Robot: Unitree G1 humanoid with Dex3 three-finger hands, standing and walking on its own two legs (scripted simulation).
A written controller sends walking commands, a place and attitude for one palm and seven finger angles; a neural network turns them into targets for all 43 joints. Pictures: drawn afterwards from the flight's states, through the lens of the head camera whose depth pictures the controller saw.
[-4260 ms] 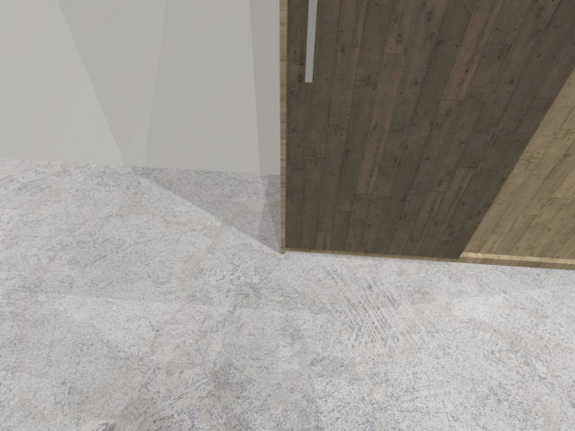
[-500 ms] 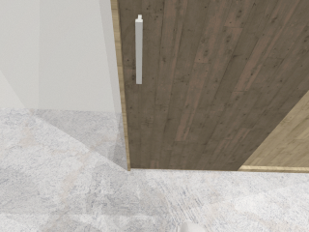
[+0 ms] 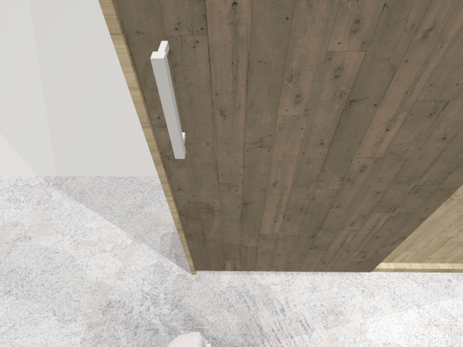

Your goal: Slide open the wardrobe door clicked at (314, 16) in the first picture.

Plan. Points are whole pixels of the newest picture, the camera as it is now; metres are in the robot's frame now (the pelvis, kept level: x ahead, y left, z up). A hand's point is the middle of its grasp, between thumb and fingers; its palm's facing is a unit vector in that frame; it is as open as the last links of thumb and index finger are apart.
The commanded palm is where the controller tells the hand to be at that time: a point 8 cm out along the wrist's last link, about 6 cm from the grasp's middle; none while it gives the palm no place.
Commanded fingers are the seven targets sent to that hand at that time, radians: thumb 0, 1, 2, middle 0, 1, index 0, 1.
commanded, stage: come to a stop and stand still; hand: left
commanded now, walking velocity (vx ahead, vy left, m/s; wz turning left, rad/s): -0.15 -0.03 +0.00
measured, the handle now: (173, 106) +0.47 +0.14 +0.17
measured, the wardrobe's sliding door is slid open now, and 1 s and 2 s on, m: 0.00 0.00 0.00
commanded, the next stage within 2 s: look again from close up in 1.64 s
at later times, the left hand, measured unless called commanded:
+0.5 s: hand out of the picture -0.03 +0.22 -0.17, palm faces +0.01 -0.98 -0.20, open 7.4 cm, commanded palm none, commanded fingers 0.00 0.90 0.90 -0.20 -0.30 -0.20 -0.30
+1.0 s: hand out of the picture -0.07 +0.11 -0.18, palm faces +0.05 -0.99 -0.11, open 7.3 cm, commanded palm none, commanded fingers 0.00 0.90 0.90 -0.20 -0.30 -0.20 -0.30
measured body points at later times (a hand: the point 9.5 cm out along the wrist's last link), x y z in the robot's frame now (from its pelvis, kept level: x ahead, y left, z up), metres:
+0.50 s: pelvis -0.03 +0.03 +0.01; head -0.02 +0.05 +0.46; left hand -0.02 +0.27 -0.15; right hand +0.01 -0.21 -0.13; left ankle +0.02 +0.13 -0.73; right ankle -0.10 -0.13 -0.70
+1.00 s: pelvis -0.04 -0.03 +0.00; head -0.04 -0.02 +0.45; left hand -0.07 +0.16 -0.17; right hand -0.10 -0.22 -0.16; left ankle +0.02 +0.13 -0.73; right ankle -0.09 -0.12 -0.73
